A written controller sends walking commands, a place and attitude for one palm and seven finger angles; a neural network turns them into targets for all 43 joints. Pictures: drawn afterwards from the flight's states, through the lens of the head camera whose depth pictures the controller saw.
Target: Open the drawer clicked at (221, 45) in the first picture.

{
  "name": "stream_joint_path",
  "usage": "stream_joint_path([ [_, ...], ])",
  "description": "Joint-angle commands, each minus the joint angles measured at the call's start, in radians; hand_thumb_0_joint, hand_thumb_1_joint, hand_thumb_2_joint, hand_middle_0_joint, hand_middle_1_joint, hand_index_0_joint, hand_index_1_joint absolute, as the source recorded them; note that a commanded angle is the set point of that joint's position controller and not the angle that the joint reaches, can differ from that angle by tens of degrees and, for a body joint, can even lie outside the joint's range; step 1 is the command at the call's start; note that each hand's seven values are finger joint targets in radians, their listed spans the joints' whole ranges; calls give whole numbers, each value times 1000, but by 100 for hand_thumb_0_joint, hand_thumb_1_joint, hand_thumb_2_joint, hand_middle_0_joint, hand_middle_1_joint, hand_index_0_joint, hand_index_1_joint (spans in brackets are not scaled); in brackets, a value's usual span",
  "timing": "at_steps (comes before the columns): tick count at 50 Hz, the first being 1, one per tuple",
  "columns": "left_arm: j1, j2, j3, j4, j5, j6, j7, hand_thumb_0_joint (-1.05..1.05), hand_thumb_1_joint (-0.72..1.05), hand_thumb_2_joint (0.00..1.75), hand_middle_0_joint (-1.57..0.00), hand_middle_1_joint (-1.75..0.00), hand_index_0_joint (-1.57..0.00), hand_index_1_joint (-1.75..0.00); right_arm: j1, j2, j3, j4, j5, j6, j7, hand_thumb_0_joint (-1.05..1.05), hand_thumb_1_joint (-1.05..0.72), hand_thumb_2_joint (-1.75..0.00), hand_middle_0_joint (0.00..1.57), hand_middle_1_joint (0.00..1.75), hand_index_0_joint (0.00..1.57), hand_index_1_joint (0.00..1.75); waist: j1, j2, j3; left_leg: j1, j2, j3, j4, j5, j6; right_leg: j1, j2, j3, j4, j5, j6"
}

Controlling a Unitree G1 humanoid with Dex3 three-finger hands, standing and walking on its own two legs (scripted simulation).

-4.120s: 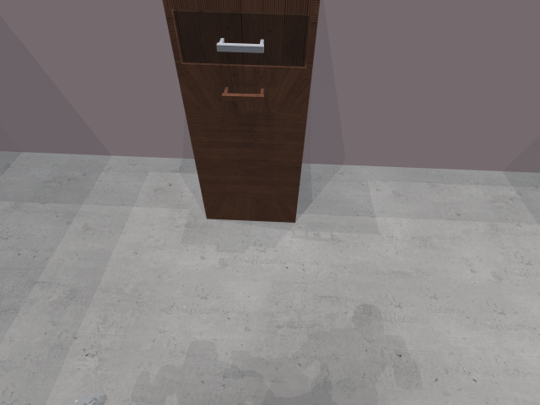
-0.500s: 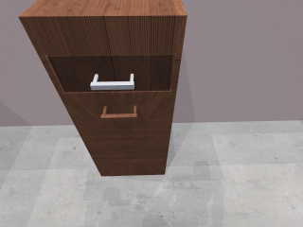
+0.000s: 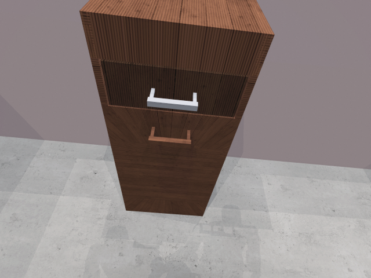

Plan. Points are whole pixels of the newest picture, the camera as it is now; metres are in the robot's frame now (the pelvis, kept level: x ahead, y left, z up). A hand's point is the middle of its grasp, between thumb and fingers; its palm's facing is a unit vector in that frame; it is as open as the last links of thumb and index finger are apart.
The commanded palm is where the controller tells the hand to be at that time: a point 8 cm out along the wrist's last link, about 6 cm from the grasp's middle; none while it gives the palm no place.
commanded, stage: come to a stop and stand still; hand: left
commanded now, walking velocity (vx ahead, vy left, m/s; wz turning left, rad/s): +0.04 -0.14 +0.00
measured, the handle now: (173, 99) +0.55 +0.08 +0.08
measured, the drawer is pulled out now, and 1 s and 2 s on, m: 0.00 0.00 0.00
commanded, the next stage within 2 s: look again from close up in 0.82 s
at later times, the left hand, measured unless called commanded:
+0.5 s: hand out of the picture +0.01 +0.12 -0.17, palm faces +0.01 -0.97 -0.23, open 7.3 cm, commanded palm none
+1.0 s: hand out of the picture -0.04 +0.06 -0.18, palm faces +0.05 -0.99 -0.15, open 7.4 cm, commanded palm none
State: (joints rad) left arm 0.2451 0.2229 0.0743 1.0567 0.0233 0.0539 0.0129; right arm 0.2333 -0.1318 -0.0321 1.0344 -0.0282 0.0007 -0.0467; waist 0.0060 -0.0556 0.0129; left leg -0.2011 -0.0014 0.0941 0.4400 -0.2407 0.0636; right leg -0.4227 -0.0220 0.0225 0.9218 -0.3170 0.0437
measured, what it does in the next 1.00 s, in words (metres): steps on the spot: right foot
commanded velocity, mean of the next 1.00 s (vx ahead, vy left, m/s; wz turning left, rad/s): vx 0.00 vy -0.01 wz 0.00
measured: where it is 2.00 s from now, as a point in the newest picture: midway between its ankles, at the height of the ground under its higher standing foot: outside the picture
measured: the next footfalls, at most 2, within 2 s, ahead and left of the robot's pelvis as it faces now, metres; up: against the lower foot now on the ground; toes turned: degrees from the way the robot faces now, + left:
right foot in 0.38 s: +0.02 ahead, -0.15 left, +0.00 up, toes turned -6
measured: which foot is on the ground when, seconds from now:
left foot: down 0.00-1.00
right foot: up 0.00-0.36, down 0.38-1.00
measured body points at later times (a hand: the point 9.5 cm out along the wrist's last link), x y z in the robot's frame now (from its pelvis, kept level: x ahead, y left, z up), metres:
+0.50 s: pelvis -0.02 -0.06 +0.00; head -0.02 -0.07 +0.45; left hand +0.01 +0.17 -0.16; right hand -0.07 -0.26 -0.17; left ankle +0.00 +0.07 -0.74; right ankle -0.04 -0.17 -0.74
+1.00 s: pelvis +0.00 -0.08 +0.00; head +0.02 -0.09 +0.44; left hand -0.04 +0.11 -0.16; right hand +0.00 -0.30 -0.17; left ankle -0.01 +0.06 -0.73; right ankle -0.04 -0.17 -0.74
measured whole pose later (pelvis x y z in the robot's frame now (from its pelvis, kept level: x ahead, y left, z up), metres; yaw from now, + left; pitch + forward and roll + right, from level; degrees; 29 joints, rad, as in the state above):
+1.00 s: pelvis +0.00 -0.08 +0.00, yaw +0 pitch +0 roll -1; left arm 0.36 0.06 0.00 1.13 0.02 -0.04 0.05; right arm 0.26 -0.16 -0.03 1.11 -0.01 0.01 -0.04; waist 0.01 0.03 0.03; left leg -0.28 0.08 0.03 0.61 -0.30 -0.02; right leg -0.15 0.04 -0.08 0.44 -0.29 -0.04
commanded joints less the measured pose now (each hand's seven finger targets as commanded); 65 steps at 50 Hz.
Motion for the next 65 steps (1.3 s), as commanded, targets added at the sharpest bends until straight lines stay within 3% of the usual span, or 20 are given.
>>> stream_joint_path([
  [1,40,29,-4,-26,3,-14,-4,0,90,90,-20,-30,-20,-30,89,-158,-28,-12,8,-29,-17,0,-90,-90,20,30,20,30,-27,141,20,156,292,-244,-234,218,46,-104,-24,32,18,-5,16],
  [5,34,22,-7,-18,0,-7,-2,0,90,90,-20,-30,-20,-30,143,-167,-30,22,8,-25,-25,0,-90,-90,20,30,20,30,-47,162,-2,222,310,-238,-196,417,61,-72,-29,19,-24,-58,19],
  [14,38,-29,-37,24,-9,-20,7,0,90,90,-20,-30,-20,-30,113,-161,-34,74,7,-11,-3,0,-90,-90,20,30,20,30,-34,210,6,76,261,-239,-191,185,74,138,-25,-62,-342,-73,-13],
  [16,99,-32,-37,53,-10,-31,12,0,90,90,-20,-30,-20,-30,102,-147,-33,83,13,-12,0,0,-90,-90,20,30,20,30,-1,176,-11,14,225,-199,-141,130,36,261,-27,-80,-520,96,-17],
  [18,99,15,-39,63,-9,-52,25,0,90,90,-20,-30,-20,-30,121,-72,-18,89,25,-13,9,0,-90,-90,20,30,20,30,-10,35,20,-97,130,-112,-62,21,-42,336,-134,41,-627,132,-50],
  [19,75,35,-43,59,-13,-56,27,0,90,90,-20,-30,-20,-30,124,-41,-5,91,25,-10,17,0,-90,-90,20,30,20,30,-19,8,42,-92,93,-87,-61,-24,-61,289,-186,68,-649,99,-78],
  [21,70,37,-44,66,-16,-66,26,0,90,90,-20,-30,-20,-30,114,-33,6,98,10,3,16,0,-90,-90,20,30,20,30,-17,-149,92,-18,72,-53,-25,1,-72,155,-171,89,-692,45,-101],
  [23,47,13,-51,57,-18,-65,26,0,90,90,-20,-30,-20,-30,153,-42,6,119,9,2,16,0,-90,-90,20,30,20,30,-32,-90,110,14,88,-59,-45,64,-72,133,-140,56,-679,26,-97],
  [27,75,3,-51,56,-22,-65,27,0,90,90,-20,-30,-20,-30,161,-46,9,135,12,-2,13,0,-90,-90,20,30,20,30,-20,14,104,10,104,-68,-68,102,-73,175,-102,28,-646,73,-81],
  [44,158,-30,-49,74,-17,-73,31,0,90,90,-20,-30,-20,-30,117,-48,9,118,17,-4,0,0,-90,-90,20,30,20,30,-9,42,68,69,116,-60,-47,163,-75,203,-90,17,-630,239,-76],
  [45,159,-31,-49,75,-17,-74,31,0,90,90,-20,-30,-20,-30,115,-51,10,116,17,-5,-1,0,-90,-90,20,30,20,30,-11,54,60,71,117,-59,-44,172,-75,208,-90,19,-625,260,-76],
  [46,248,13,-46,98,3,-108,68,0,90,90,-20,-30,-20,-30,-21,-81,9,32,24,-25,14,0,-90,-90,20,30,20,30,48,-28,102,-102,98,-21,225,26,-102,222,-177,144,-608,842,11],
  [47,217,37,-47,51,5,-121,63,0,90,90,-20,-30,-20,-30,45,-35,9,-9,19,-9,20,0,-90,-90,20,30,20,30,-20,-16,32,-139,61,-85,276,-116,-70,283,-215,126,-574,881,-15],
  [48,187,27,-48,35,9,-121,58,0,90,90,-20,-30,-20,-30,60,-28,7,-14,23,-14,23,0,-90,-90,20,30,20,30,-25,-1,-4,-138,73,-73,273,-139,-63,295,-196,86,-543,789,-103],
  [49,166,27,-44,18,5,-124,54,0,90,90,-20,-30,-20,-30,74,-19,11,-19,23,-17,26,0,-90,-90,20,30,20,30,-25,33,-64,-101,58,-56,214,-109,-61,339,-182,62,-510,800,-141],
  [50,164,26,-47,9,3,-124,51,0,90,90,-20,-30,-20,-30,90,-23,13,-17,23,-20,25,0,-90,-90,20,30,20,30,-30,-7,-78,-64,49,-49,149,-64,-59,335,-165,51,-491,734,-146],
  [52,156,-5,-56,3,-6,-115,48,0,90,90,-20,-30,-20,-30,119,-57,12,-10,20,-28,19,0,-90,-90,20,30,20,30,-36,-18,-51,11,74,-80,46,85,-47,261,-112,33,-466,536,-119],
  [55,162,-14,-59,1,-7,-92,44,0,90,90,-20,-30,-20,-30,127,-96,16,3,13,-37,12,0,-90,-90,20,30,20,30,-13,178,-1,7,128,-126,44,348,-18,228,-55,-9,-444,272,-95],
  [59,146,-8,-64,-1,-5,-79,36,0,90,90,-20,-30,-20,-30,89,-105,20,-12,13,-32,11,0,-90,-90,20,30,20,30,-2,64,70,-37,120,-138,-3,221,-11,208,-54,-6,-479,179,-85],
  [65,111,24,-65,-14,-8,-68,29,0,90,90,-20,-30,-20,-30,80,-130,29,-3,11,-34,15,0,-90,-90,20,30,20,30,4,79,83,-54,116,-155,-70,135,-6,222,-54,-9,-487,112,-75],
])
